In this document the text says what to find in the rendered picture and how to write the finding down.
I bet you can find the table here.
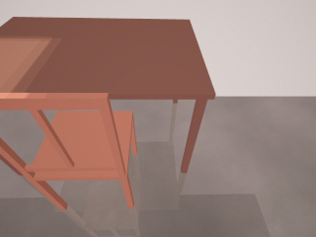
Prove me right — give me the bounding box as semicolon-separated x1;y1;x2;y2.
0;17;216;176

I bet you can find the chair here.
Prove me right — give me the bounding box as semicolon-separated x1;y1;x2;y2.
0;93;137;210

